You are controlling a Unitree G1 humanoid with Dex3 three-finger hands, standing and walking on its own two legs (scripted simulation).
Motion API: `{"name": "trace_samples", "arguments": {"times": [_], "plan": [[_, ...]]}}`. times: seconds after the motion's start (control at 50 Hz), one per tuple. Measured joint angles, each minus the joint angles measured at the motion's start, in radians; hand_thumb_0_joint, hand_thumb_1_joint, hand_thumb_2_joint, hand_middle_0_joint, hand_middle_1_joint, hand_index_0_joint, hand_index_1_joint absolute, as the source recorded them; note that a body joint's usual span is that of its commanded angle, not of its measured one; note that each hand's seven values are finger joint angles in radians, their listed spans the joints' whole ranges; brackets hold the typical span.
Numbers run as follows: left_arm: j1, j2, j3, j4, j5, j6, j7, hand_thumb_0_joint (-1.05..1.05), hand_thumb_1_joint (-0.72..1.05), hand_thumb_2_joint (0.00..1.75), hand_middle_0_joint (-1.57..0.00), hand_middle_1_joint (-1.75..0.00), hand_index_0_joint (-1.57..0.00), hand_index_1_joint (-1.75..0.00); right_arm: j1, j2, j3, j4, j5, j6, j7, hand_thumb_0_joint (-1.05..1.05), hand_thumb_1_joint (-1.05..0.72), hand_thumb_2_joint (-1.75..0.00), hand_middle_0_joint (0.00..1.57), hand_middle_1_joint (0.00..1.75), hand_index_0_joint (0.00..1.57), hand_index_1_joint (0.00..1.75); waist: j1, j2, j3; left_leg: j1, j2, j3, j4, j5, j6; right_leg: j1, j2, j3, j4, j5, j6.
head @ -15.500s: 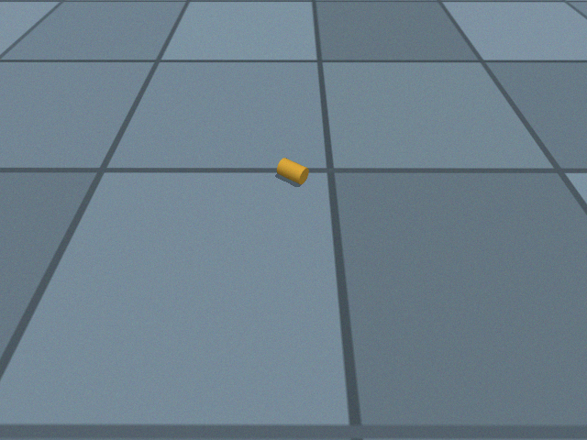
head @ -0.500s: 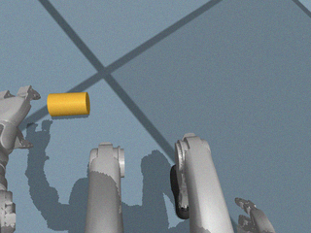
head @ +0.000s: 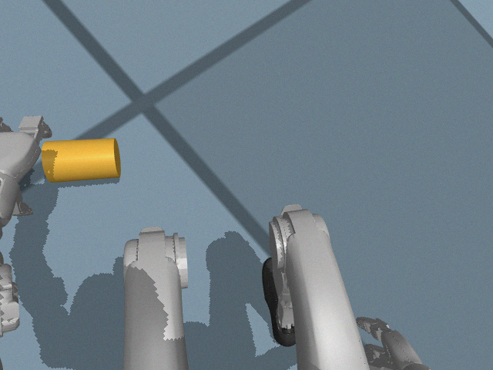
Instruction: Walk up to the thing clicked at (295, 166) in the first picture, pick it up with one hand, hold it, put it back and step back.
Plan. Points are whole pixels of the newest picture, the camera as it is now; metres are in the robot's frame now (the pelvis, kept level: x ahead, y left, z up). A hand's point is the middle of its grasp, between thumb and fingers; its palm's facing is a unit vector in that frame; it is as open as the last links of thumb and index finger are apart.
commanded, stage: rise first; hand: left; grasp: from above
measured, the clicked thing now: (84, 159) +0.50 +0.27 -0.32
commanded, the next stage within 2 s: none
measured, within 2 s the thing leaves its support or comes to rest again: neither
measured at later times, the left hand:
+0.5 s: hand (34, 167) +0.44 +0.32 -0.19, palm faces -0.45 -0.07 -0.89, open 14.0 cm
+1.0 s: hand (39, 165) +0.45 +0.32 -0.20, palm faces -0.45 -0.08 -0.89, open 14.0 cm
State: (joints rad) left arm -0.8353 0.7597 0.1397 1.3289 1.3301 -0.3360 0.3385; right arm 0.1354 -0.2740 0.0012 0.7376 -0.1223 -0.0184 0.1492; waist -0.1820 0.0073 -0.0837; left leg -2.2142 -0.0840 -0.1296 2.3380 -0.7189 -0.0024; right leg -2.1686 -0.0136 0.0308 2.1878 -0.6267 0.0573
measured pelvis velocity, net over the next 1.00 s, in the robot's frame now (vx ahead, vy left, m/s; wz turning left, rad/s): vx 0.01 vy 0.00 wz -0.03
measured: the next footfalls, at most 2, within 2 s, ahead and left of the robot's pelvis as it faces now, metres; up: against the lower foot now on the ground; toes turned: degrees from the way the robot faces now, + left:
none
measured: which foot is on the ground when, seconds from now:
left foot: down 0.00-1.00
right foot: down 0.00-1.00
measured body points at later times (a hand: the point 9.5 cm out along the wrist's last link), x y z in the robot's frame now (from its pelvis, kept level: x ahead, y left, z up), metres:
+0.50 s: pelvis +0.01 -0.01 -0.02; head +0.25 +0.07 +0.36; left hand +0.46 +0.32 -0.14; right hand +0.05 -0.29 -0.11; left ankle +0.07 +0.11 -0.33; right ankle +0.12 -0.17 -0.33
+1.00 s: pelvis +0.01 +0.00 -0.02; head +0.25 +0.08 +0.35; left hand +0.47 +0.32 -0.15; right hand +0.06 -0.29 -0.11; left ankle +0.07 +0.11 -0.33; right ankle +0.12 -0.17 -0.33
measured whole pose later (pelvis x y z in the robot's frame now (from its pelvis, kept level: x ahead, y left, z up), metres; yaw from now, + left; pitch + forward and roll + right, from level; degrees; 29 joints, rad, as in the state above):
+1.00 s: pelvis +0.01 +0.00 -0.02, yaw -2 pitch +35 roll -11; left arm -0.93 0.83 0.17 1.47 1.36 -0.34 0.43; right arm 0.14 -0.29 0.04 0.74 -0.16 -0.02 0.17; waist -0.25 -0.01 -0.05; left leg -2.28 -0.08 -0.15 2.41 -0.74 -0.01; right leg -2.24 -0.01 0.02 2.25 -0.63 0.07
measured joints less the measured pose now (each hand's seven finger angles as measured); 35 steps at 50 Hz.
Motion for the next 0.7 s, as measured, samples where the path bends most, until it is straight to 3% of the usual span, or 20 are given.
{"name": "trace_samples", "arguments": {"times": [0.26,0.46,0.7], "plan": [[-0.046,0.039,0.026,0.085,0.034,-0.016,0.061,0.00,-0.51,0.99,-0.08,-1.01,-0.09,-1.01,0.019,-0.009,0.010,0.009,-0.032,0.000,0.015,0.00,-0.91,-0.91,0.20,0.30,0.20,0.30,-0.027,-0.012,0.012,-0.028,0.000,-0.010,0.032,-0.012,-0.014,-0.038,0.004,-0.003,0.036,-0.005,0.010],[-0.071,0.059,0.054,0.131,0.030,-0.002,0.083,0.00,-0.52,1.00,-0.08,-1.01,-0.09,-1.01,0.024,-0.015,0.023,0.013,-0.043,-0.007,0.015,0.00,-0.91,-0.91,0.20,0.30,0.20,0.30,-0.048,-0.009,0.022,-0.043,0.005,-0.018,0.048,-0.023,-0.022,-0.061,0.010,-0.006,0.051,-0.006,0.021],[-0.067,0.065,0.047,0.115,0.012,0.007,0.074,0.00,-0.52,1.01,-0.10,-0.99,-0.10,-1.00,0.018,-0.010,0.030,0.008,-0.040,-0.006,0.017,0.00,-0.91,-0.91,0.20,0.30,0.20,0.30,-0.049,-0.012,0.030,-0.051,0.004,-0.021,0.060,-0.029,-0.019,-0.065,0.009,-0.010,0.057,-0.010,0.021]]}}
